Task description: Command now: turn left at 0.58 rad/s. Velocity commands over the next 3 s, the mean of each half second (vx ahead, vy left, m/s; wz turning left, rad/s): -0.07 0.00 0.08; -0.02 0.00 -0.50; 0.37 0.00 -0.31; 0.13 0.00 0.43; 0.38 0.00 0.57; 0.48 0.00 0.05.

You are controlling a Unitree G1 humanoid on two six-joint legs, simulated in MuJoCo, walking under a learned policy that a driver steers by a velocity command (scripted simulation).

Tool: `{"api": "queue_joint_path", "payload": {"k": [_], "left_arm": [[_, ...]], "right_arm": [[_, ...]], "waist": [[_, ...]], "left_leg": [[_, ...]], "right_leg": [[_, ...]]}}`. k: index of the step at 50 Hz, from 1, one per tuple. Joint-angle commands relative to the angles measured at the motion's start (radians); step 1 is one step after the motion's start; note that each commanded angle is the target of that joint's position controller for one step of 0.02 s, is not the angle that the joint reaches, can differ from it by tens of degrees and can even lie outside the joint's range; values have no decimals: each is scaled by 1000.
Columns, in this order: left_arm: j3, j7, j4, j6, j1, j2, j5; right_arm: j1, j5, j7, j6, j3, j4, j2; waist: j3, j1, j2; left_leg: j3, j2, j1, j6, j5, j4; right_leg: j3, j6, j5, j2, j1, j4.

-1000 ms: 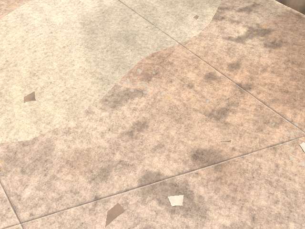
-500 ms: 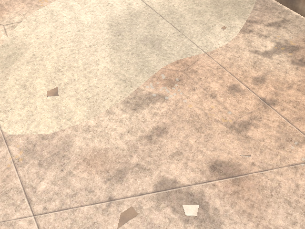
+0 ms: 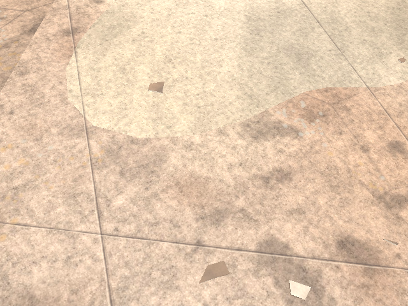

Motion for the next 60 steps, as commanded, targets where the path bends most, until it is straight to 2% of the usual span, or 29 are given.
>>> {"api": "queue_joint_path", "payload": {"k": [1,8,9,11,12,13,14,15,17,19,21,22,23,25,29,31,33,34,35,36,37,38,39,40,41,43,46,54,60], "left_arm": [[9,-2,-64,-16,-24,52,-2],[2,-25,-57,-29,-25,62,-14],[2,-29,-57,-33,-19,61,-16],[-6,-41,-32,-43,38,34,-11],[-12,-46,-27,-49,46,33,2],[-5,-46,-38,-52,34,90,15],[-3,-47,-40,-50,-36,124,18],[-5,-53,-54,-48,-55,95,7],[10,-59,-49,-45,-30,138,-8],[19,-50,-55,-41,-14,169,-16],[16,-35,-61,-29,3,159,-12],[15,-31,-61,-26,21,156,-5],[17,-28,-57,-23,35,166,-1],[26,-20,-54,-10,3,173,-19],[36,-7,-54,35,-35,163,-35],[43,-6,-52,45,-26,169,-44],[40,-1,-56,47,-42,158,-65],[31,-4,-45,43,15,115,-49],[29,-3,-65,23,29,78,-28],[53,2,-54,7,12,166,-18],[72,4,-23,13,35,204,-30],[70,11,14,25,82,180,-27],[66,17,36,37,115,165,-24],[61,14,38,42,118,150,-26],[57,11,26,37,105,146,-27],[52,5,-3,21,60,146,-30],[41,-3,-30,3,22,126,-31],[19,-37,-69,-24,39,65,-30],[-9,-70,-124,-32,-35,20,-35]], "right_arm": [[-26,5,-19,-9,-53,-74,-175],[-39,-8,-5,6,-44,-67,-164],[-45,-7,-3,7,-40,-65,-158],[-81,-2,-3,8,-19,-57,-110],[-43,-2,-4,2,-9,-38,-80],[17,-25,-4,-9,-4,-22,-58],[81,-35,2,-19,-9,-7,-66],[53,-45,-2,-20,-17,6,-103],[-27,-26,-13,-9,-38,3,-136],[-34,-18,-20,8,-47,-6,-125],[-27,-13,-18,11,-49,-1,-94],[-39,-10,-16,12,-52,-3,-89],[-35,-3,-15,15,-59,2,-95],[-8,2,-23,22,-56,19,-74],[30,14,-19,12,-45,36,-39],[57,20,-2,0,-52,41,-57],[135,19,4,-4,-64,72,-70],[135,12,-3,0,-82,68,-140],[71,-34,-3,4,-104,33,-265],[33,-88,1,-11,-83,-3,-214],[-64,-84,-1,-24,-62,-19,-161],[-125,-54,-5,-31,-53,-25,-131],[-133,-24,-15,-35,-44,-28,-104],[-116,-13,-27,-35,-34,-26,-88],[-80,-13,-37,-36,-27,-22,-79],[13,-21,-49,-43,-23,-6,-80],[109,-14,-51,-58,-31,27,-105],[120,-6,-25,-89,-55,62,-137],[121,2,-3,-99,-75,87,-171]], "waist": [[-142,5,140],[-123,-24,182],[-123,-21,181],[-132,22,163],[-136,20,132],[-158,-27,21],[-146,-104,-118],[-134,-63,-129],[-95,-13,-127],[-82,6,-164],[-99,27,-195],[-108,52,-191],[-118,59,-143],[-125,37,-74],[-170,34,-131],[-196,37,-170],[-165,-13,-157],[-136,15,-3],[-98,45,323],[-93,11,256],[-46,62,169],[-22,89,138],[-29,82,143],[-18,66,156],[-15,43,170],[-9,-9,184],[15,-57,164],[47,-51,136],[70,-62,112]], "left_leg": [[-280,223,185,165,262,-126],[-340,225,109,175,197,-101],[-353,225,115,172,220,-90],[-311,206,108,136,354,-34],[-283,182,89,91,342,-27],[-203,118,64,29,212,39],[-114,38,70,-22,-14,32],[-83,33,108,-63,-63,34],[-49,21,84,-67,2,85],[-16,8,44,-70,15,153],[8,-25,-12,-81,-203,282],[-7,-30,-74,-93,-378,421],[-26,-27,-123,-111,-451,548],[-44,-8,-154,-146,-414,570],[-14,-15,-52,-178,-281,323],[-8,-22,17,-169,-214,165],[31,-31,156,-125,-39,-104],[-126,125,255,-68,-31,-178],[-434,390,167,100,143,-208],[-497,467,42,197,115,-252],[-372,397,-5,163,71,-240],[-260,312,6,104,18,-224],[-208,277,60,72,-81,-227],[-171,254,82,63,-138,-240],[-152,244,109,70,-207,-263],[-172,268,228,92,-318,-297],[-196,316,362,102,-353,-332],[-64,374,365,135,-252,-406],[110,378,288,136,-125,-412]], "right_leg": [[37,15,41,1,-39,-133],[12,-5,-3,-1,146,-359],[9,-13,-1,-1,168,-402],[-5,-35,151,-17,288,-613],[26,-56,337,-45,372,-725],[137,-95,613,-150,440,-716],[187,-188,738,-204,388,-660],[219,-236,611,-214,323,-685],[243,-219,499,-189,307,-696],[302,-248,591,-214,307,-683],[378,-307,737,-268,335,-685],[431,-347,835,-309,370,-692],[449,-369,906,-331,400,-685],[394,-325,884,-280,427,-660],[371,-252,809,-198,439,-652],[416,-238,654,-189,442,-665],[396,-184,356,-122,319,-659],[301,-125,70,-20,157,-527],[160,-57,-255,173,-33,-293],[201,-37,-304,102,-17,-36],[204,-45,-215,94,8,87],[182,-39,-124,95,-4,136],[170,-28,-43,82,-37,175],[147,-13,7,72,-59,215],[108,1,49,66,-84,231],[76,23,96,37,-170,186],[78,32,101,3,-243,69],[35,2,144,-89,-242,-122],[-27,-44,198,-123,-148,-287]]}}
